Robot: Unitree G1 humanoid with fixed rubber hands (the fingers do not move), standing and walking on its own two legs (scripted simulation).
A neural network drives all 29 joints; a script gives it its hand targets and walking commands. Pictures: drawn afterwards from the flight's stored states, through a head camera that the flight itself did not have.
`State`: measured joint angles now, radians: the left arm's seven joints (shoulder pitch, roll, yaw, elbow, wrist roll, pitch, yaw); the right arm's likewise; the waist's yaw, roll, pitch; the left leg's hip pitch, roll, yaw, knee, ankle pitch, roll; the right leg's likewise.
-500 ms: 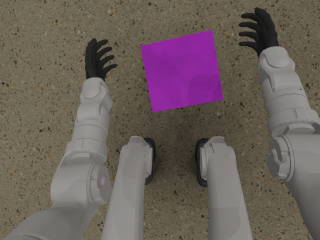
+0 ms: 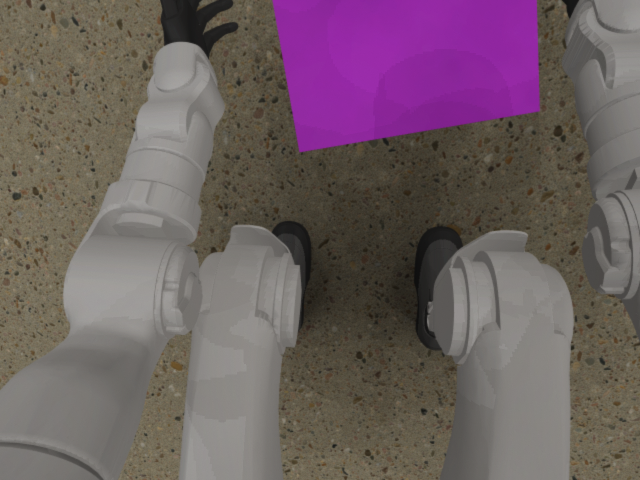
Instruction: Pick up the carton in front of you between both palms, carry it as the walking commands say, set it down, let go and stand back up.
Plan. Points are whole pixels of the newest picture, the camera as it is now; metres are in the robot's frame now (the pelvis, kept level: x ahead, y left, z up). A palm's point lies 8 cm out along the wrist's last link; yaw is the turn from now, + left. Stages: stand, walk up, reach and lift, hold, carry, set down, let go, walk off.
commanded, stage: reach and lift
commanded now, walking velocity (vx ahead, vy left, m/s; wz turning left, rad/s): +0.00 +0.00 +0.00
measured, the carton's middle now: (392, 42) +0.51 -0.05 -0.26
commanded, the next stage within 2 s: none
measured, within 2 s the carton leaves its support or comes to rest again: leaves its support in 0.84 s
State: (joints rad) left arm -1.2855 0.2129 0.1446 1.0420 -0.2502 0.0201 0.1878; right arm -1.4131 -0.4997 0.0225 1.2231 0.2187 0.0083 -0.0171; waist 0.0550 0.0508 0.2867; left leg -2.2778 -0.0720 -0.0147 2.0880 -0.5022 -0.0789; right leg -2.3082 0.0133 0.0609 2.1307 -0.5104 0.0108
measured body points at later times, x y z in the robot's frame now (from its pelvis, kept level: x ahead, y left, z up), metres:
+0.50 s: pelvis +0.01 +0.00 -0.01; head +0.36 -0.05 +0.26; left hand +0.52 +0.13 -0.18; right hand +0.55 -0.20 -0.20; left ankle +0.13 +0.13 -0.35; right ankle +0.12 -0.12 -0.35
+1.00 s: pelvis +0.01 +0.00 -0.01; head +0.33 -0.06 +0.30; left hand +0.52 +0.11 -0.13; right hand +0.53 -0.19 -0.15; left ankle +0.13 +0.13 -0.35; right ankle +0.12 -0.13 -0.35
